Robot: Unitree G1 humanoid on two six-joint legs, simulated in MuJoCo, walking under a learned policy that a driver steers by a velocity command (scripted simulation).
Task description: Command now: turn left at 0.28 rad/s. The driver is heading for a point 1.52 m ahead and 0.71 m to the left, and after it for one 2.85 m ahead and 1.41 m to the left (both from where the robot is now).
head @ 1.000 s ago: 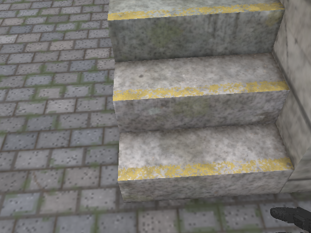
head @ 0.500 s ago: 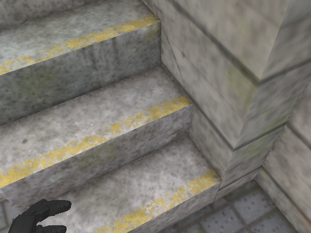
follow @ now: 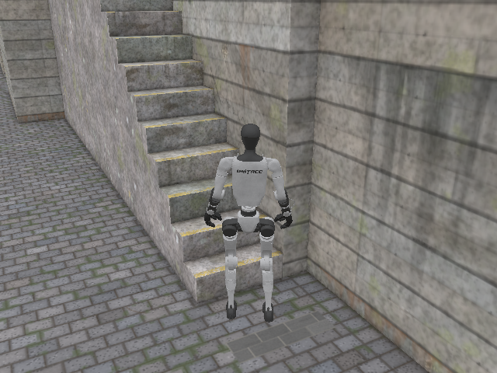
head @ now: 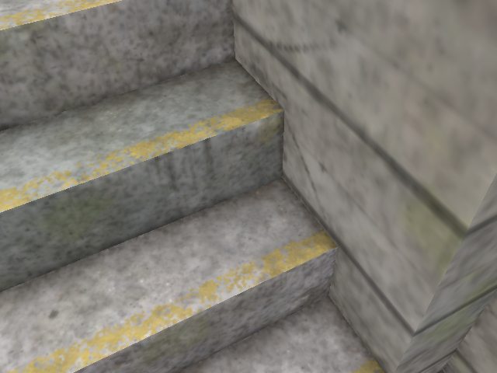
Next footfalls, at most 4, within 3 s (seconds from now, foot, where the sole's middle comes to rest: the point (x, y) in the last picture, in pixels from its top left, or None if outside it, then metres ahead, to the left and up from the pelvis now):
0.42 right None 0.04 -0.14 -0.77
0.98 left None -0.12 0.06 -0.77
1.34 right None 0.02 -0.13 -0.77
2.86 left None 0.02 0.16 -0.77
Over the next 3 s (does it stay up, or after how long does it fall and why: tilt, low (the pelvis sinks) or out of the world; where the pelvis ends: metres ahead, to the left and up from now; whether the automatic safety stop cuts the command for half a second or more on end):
stays up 0.02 0.06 0.01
